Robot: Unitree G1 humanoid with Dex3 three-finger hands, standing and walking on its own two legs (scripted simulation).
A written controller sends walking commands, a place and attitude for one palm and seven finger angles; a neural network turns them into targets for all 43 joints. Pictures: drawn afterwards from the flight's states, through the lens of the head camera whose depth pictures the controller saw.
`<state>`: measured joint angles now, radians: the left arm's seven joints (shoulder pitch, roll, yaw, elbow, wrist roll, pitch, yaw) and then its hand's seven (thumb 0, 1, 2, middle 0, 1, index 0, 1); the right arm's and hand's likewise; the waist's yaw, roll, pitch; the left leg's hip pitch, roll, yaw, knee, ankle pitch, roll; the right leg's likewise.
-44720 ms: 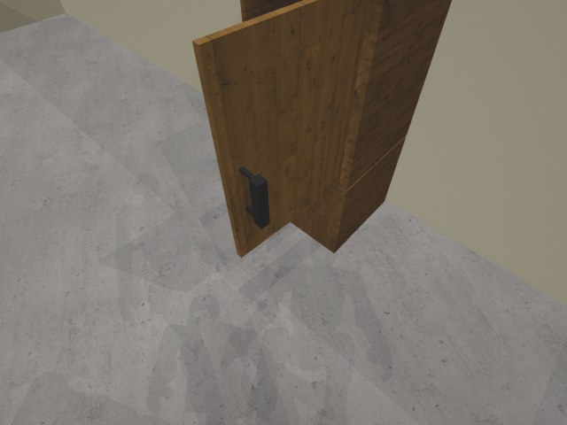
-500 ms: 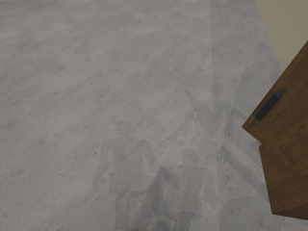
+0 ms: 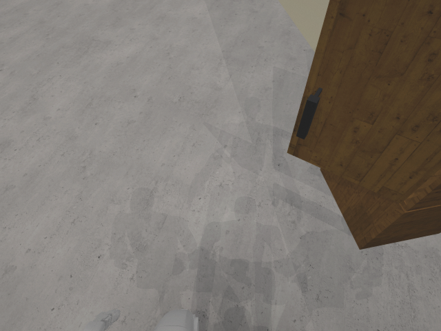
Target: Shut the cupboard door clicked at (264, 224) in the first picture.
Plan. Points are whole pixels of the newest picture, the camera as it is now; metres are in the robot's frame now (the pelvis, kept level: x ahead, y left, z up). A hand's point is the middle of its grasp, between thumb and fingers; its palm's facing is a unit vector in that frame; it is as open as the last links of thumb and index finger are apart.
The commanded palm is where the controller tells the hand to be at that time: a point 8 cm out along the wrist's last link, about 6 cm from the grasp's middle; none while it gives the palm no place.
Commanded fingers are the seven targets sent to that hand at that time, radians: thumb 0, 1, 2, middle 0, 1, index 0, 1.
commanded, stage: turn to face it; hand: left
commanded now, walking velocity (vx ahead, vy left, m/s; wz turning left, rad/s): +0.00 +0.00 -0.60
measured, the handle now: (310, 113) +0.70 -0.22 -0.09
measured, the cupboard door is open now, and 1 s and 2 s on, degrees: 47 47 47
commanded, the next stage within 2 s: take the last steps up to it in 0.78 s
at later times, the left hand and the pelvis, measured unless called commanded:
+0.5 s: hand (142, 303) +0.18 +0.19 -0.15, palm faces -0.28 -0.93 -0.25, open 7.4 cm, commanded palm none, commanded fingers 0.00 0.90 0.90 -0.20 -0.30 -0.20 -0.30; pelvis +0.02 +0.01 +0.00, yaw -18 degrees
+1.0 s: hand (160, 295) +0.20 +0.15 -0.17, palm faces -0.42 -0.89 -0.18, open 7.4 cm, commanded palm none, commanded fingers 0.00 0.90 0.90 -0.20 -0.30 -0.20 -0.30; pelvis +0.06 +0.01 +0.01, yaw -27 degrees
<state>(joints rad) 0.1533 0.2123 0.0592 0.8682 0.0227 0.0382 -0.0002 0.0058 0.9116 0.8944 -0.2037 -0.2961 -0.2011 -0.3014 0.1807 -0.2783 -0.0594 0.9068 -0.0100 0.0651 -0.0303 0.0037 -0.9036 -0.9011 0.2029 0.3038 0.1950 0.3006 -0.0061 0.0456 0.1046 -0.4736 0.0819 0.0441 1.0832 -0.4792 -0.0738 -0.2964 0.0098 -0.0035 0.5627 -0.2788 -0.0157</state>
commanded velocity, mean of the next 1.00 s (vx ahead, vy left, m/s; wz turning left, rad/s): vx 0.04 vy -0.01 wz -0.38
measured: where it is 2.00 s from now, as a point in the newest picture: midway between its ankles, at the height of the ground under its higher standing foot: outside the picture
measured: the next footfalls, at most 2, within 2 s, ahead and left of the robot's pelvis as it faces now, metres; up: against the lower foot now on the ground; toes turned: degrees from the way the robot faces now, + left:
left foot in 0.18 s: +0.08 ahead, +0.14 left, +0.00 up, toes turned -3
right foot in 0.52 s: +0.00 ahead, -0.11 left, +0.00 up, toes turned -22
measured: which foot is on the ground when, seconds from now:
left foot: up 0.00-0.16, down 0.18-0.52, up 0.54-0.82, down 0.84-1.00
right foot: down 0.00-0.18, up 0.20-0.50, down 0.52-0.86, up 0.88-1.00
